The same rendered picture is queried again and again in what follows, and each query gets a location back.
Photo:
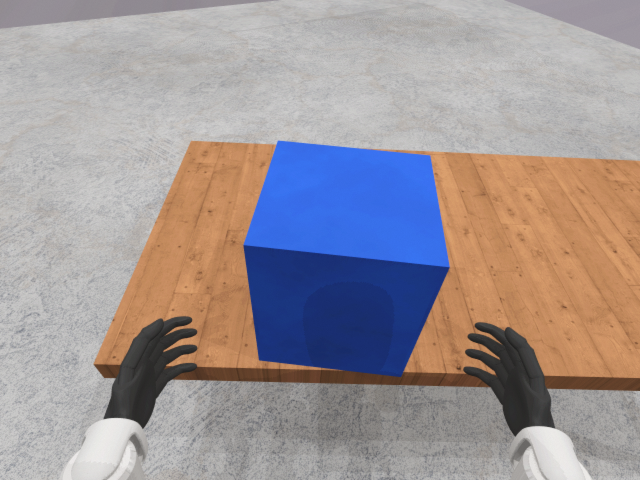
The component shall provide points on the robot right hand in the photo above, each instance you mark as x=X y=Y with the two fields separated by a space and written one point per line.
x=520 y=382

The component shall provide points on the carton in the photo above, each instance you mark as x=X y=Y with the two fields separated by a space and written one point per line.
x=345 y=256

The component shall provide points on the robot left forearm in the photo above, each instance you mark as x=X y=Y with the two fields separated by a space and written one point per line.
x=112 y=449

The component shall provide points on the table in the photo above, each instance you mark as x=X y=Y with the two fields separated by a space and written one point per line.
x=548 y=246

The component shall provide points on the robot left hand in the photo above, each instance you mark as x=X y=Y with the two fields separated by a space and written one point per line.
x=142 y=376

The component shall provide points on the robot right forearm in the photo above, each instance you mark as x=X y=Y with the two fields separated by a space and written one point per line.
x=545 y=453

